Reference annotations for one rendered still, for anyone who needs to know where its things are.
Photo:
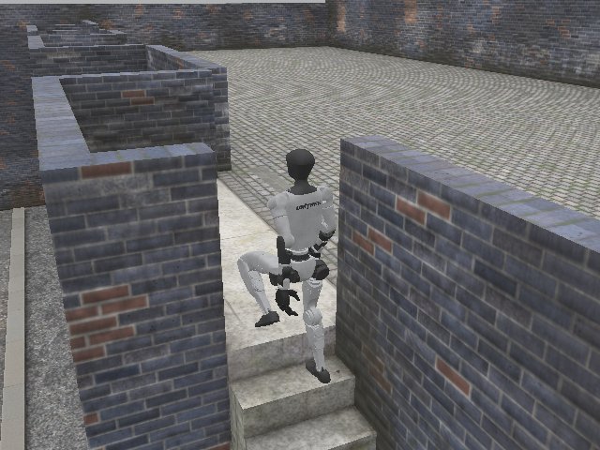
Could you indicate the stairs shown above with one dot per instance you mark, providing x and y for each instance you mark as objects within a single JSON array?
[{"x": 277, "y": 404}]

